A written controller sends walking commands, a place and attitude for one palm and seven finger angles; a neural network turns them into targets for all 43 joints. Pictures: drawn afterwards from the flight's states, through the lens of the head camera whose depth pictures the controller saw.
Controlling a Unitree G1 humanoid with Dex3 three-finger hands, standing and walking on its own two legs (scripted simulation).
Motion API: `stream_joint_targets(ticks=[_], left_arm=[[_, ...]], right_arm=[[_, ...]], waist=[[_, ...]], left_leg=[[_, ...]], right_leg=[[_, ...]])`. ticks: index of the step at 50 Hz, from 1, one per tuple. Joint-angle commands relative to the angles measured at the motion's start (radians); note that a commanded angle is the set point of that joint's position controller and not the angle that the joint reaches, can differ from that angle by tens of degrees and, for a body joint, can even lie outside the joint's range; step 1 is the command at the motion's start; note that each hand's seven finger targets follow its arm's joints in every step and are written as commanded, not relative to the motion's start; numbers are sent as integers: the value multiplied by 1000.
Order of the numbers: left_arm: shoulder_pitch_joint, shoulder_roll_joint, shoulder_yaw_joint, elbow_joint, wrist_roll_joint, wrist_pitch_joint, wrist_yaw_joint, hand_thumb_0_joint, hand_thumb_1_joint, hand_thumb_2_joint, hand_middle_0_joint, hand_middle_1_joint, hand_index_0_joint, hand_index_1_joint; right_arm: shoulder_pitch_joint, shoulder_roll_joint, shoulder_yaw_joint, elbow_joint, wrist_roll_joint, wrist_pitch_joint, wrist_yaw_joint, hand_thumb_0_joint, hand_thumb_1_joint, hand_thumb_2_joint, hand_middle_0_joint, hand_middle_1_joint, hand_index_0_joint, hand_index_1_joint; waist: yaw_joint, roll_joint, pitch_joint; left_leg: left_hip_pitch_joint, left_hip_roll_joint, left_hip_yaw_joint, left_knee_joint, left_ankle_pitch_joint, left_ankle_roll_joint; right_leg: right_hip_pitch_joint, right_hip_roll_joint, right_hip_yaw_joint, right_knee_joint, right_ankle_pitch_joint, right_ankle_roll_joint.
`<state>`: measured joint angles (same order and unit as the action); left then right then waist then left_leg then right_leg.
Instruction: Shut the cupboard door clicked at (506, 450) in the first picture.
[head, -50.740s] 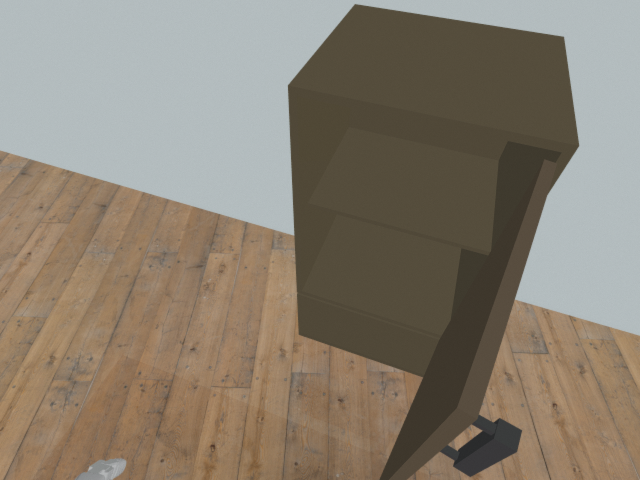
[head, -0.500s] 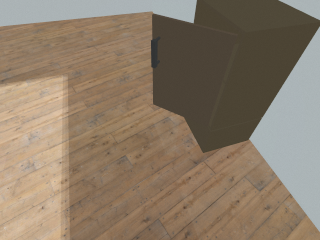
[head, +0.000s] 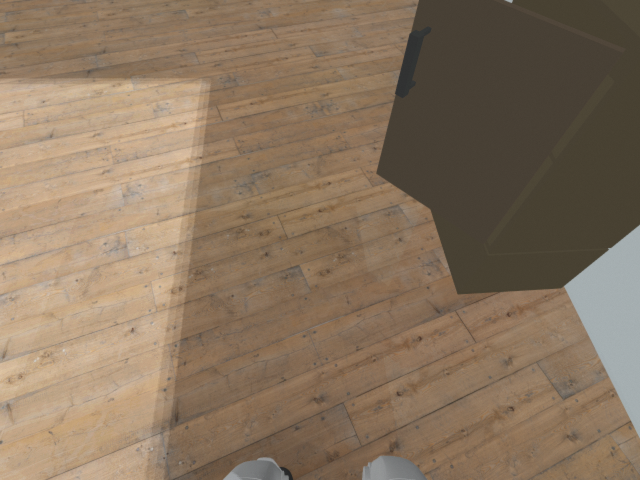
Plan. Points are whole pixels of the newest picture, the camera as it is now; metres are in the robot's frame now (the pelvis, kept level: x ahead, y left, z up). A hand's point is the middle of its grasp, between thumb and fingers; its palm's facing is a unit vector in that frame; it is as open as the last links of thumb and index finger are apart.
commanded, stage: walk to a spot facing it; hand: left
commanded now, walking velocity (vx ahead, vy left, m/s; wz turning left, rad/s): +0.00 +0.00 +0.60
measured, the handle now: (413, 62) +0.98 -0.19 -0.04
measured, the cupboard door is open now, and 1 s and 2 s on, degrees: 43 43 43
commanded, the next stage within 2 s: turn to face it in 1.00 s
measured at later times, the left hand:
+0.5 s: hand out of the picture -0.01 +0.16 -0.14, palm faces +0.37 -0.89 -0.27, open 7.4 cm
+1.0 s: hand (98, 475) +0.13 +0.29 -0.15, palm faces +0.58 -0.79 -0.20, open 7.4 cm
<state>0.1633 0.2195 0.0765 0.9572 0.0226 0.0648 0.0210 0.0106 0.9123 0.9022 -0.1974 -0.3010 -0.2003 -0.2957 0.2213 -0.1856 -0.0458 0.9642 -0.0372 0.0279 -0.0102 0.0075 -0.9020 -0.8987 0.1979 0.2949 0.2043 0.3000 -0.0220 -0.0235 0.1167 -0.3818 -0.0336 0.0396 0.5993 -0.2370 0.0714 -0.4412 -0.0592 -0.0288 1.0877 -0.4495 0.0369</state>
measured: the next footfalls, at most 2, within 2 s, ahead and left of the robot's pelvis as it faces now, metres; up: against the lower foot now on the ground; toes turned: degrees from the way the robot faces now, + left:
right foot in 0.28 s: +0.05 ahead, -0.17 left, +0.00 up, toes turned +12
left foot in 0.68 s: +0.12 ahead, +0.17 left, +0.00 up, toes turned +37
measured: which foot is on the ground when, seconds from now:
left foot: down 0.00-0.28, up 0.30-0.66, down 0.68-1.00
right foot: up 0.00-0.26, down 0.28-0.68, up 0.70-1.00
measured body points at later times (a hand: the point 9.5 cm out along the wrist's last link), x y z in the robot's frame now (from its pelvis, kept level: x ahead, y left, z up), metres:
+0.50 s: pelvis +0.04 -0.04 +0.02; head +0.08 -0.03 +0.46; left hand -0.03 +0.21 -0.12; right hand +0.19 -0.27 -0.13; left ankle +0.03 +0.11 -0.65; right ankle +0.01 -0.18 -0.73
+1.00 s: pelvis +0.17 +0.09 +0.01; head +0.20 +0.11 +0.46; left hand +0.10 +0.34 -0.13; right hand +0.34 -0.09 -0.14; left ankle +0.09 +0.14 -0.73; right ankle +0.34 +0.01 -0.68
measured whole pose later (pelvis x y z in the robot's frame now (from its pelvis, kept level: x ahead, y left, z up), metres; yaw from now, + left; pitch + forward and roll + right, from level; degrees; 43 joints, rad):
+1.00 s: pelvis +0.17 +0.09 +0.01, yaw +34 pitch +0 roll +1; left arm 0.20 0.20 0.08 0.90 0.03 0.00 -0.03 0.01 0.91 0.90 -0.19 -0.30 -0.20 -0.30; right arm 0.27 -0.17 -0.04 0.98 -0.03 -0.04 -0.01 0.01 -0.92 -0.90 0.20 0.30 0.21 0.30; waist 0.01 -0.02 0.07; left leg -0.15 -0.04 0.06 0.43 -0.29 0.05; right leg -0.57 -0.14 -0.05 0.83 -0.19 0.04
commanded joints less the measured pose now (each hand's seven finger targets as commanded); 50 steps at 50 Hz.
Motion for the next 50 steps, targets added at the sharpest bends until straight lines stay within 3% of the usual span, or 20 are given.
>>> stream_joint_targets(ticks=[1, 4, 9, 12, 13, 14, 15, 16, 18, 20, 23, 28, 30, 32, 33, 34, 35, 38, 41, 50], left_arm=[[9, 81, 17, -106, 2, -43, -1, 0, 900, 900, -200, -300, -200, -300], [-4, 78, 16, -125, 2, -39, -1, 0, 900, 900, -200, -300, -200, -300], [27, 88, 15, -136, 1, -38, -10, 0, 900, 900, -200, -300, -200, -300], [226, 124, 30, -82, 4, -42, -16, 0, 900, 900, -200, -300, -200, -300], [282, 204, 44, -83, 21, -56, -8, 0, 900, 900, -200, -300, -200, -300], [215, 264, 47, -111, 22, -57, 3, 0, 900, 900, -200, -300, -200, -300], [69, 257, 44, -147, -3, -52, 6, 0, 900, 900, -200, -300, -200, -300], [34, 224, 41, -158, 1, -78, 2, 0, 900, 900, -200, -300, -200, -300], [2, 145, 23, -141, 5, -101, 0, 0, 900, 900, -200, -300, -200, -300], [80, 139, 19, -110, 4, -118, -1, 0, 900, 900, -200, -300, -200, -300], [222, 146, 22, -52, 7, -124, -2, 0, 900, 900, -200, -300, -200, -300], [286, 167, 24, -27, 11, -123, -5, 0, 900, 900, -200, -300, -200, -300], [272, 197, 28, -37, 10, -123, -8, 0, 900, 900, -200, -300, -200, -300], [242, 216, 26, -45, -1, -123, -13, 0, 900, 900, -200, -300, -200, -300], [247, 166, 20, -69, -3, -123, -26, 0, 900, 900, -200, -300, -200, -300], [170, 122, 7, -139, -8, -124, -38, 0, 900, 900, -200, -300, -200, -300], [80, 137, 12, -174, -5, -120, -30, 0, 900, 900, -200, -300, -200, -300], [100, 102, 20, -113, 9, -103, -39, 0, 900, 900, -200, -300, -200, -300], [184, 54, 15, -71, 15, -80, -46, 0, 900, 900, -200, -300, -200, -300], [17, 45, 9, -124, 9, -90, -51, 0, 900, 900, -200, -300, -200, -300]], right_arm=[[62, -212, -51, -58, 6, -18, -20, 0, -900, -900, 200, 300, 200, 300], [62, -224, -60, -62, 4, -10, -16, 0, -900, -900, 200, 300, 200, 300], [33, -238, -71, -84, -4, 7, -2, 0, -900, -900, 200, 300, 200, 300], [-66, -220, -75, -115, 3, 15, 0, 0, -900, -900, 200, 300, 200, 300], [-78, -158, -66, -131, 19, 16, 7, 0, -900, -900, 200, 300, 200, 300], [-72, -96, -54, -160, 16, 1, 10, 0, -900, -900, 200, 300, 200, 300], [-43, -154, -60, -166, -3, 7, 14, 0, -900, -900, 200, 300, 200, 300], [-25, -124, -62, -152, 0, 11, 28, 0, -900, -900, 200, 300, 200, 300], [-39, -138, -62, -147, -1, 8, 49, 0, -900, -900, 200, 300, 200, 300], [-74, -118, -50, -150, 7, 2, 58, 0, -900, -900, 200, 300, 200, 300], [-162, -89, -34, -173, 10, -3, 65, 0, -900, -900, 200, 300, 200, 300], [-250, -80, -14, -197, 12, -12, 76, 0, -900, -900, 200, 300, 200, 300], [-202, -93, -14, -189, 12, -22, 73, 0, -900, -900, 200, 300, 200, 300], [29, -151, -32, -131, 2, -33, 58, 0, -900, -900, 200, 300, 200, 300], [175, -269, -61, -100, -6, -37, 43, 0, -900, -900, 200, 300, 200, 300], [289, -386, -90, -75, 0, -42, 29, 0, -900, -900, 200, 300, 200, 300], [287, -393, -88, -59, 12, -41, 24, 0, -900, -900, 200, 300, 200, 300], [49, -230, -40, -106, 9, -63, 2, 0, -900, -900, 200, 300, 200, 300], [0, -189, -26, -100, 10, -78, -2, 0, -900, -900, 200, 300, 200, 300], [88, -138, -32, -13, 11, -88, -5, 0, -900, -900, 200, 300, 200, 300]], waist=[[-12, 96, -208], [-16, 133, -202], [-11, 226, -184], [90, 162, -158], [123, -53, -138], [103, -283, -70], [9, -106, -73], [-3, -134, -72], [-23, -155, -10], [3, -123, -9], [61, -133, -24], [82, -179, -17], [53, -173, -53], [-70, -111, -191], [-136, 86, -310], [-179, 269, -378], [-175, 133, -332], [-50, 186, -116], [15, 142, -92], [8, 96, -24]], left_leg=[[245, 266, -396, -283, 187, 105], [230, 251, -418, -290, 155, 104], [119, 188, -485, -357, -265, 67], [-175, 81, -413, -290, -433, 2], [-381, -35, -263, 22, -408, -61], [-536, -100, -98, 385, -338, -106], [-435, -22, -131, 550, -241, -98], [-410, 32, -132, 638, -184, -99], [-383, 80, -95, 641, -71, -108], [-369, 85, -49, 557, -39, -114], [-378, 79, 15, 409, -61, -100], [-258, 76, 80, 163, -76, -66], [-99, 27, 133, 84, -120, -38], [293, -22, 156, -58, -35, -7], [607, 178, -124, -100, -49, 72], [747, 459, -555, -201, 85, 203], [631, 500, -555, -257, -2, 217], [221, 342, -340, -337, -217, 107], [122, 270, -232, -379, -151, 104], [161, 250, -178, -368, 21, 127]], right_leg=[[-102, -2, 55, -49, 41, 19], [-77, 20, 47, -124, 31, 24], [66, 72, 6, -328, 10, 4], [447, 100, -34, -644, 56, -24], [570, -107, 213, -859, -174, -95], [496, -423, 583, -1009, -363, -188], [362, -416, 456, -961, -167, -197], [286, -377, 419, -963, -276, -186], [252, -281, 195, -932, -66, -146], [335, -254, 71, -888, 197, -143], [487, -258, -14, -834, 466, -131], [513, -295, -103, -773, 619, -115], [482, -299, -149, -680, 794, -109], [333, -257, -235, -364, 821, -64], [43, -184, -240, -66, 466, -12], [-257, -53, -149, 211, -131, 20], [-301, -79, -20, 266, -123, -6], [-212, -134, 28, 154, 51, -8], [-140, -102, -5, 43, 153, 4], [-30, -49, -31, -376, 305, 5]])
